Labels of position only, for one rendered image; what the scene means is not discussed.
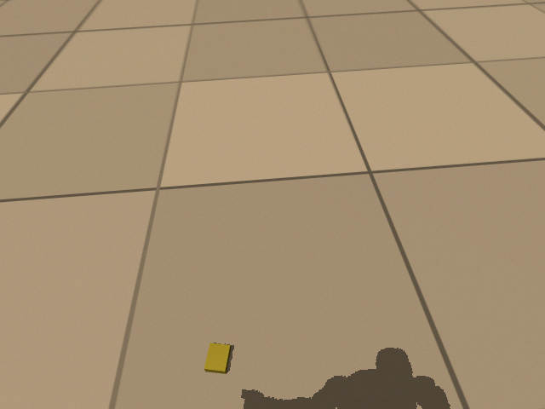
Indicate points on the small box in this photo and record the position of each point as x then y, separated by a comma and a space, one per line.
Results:
217, 358

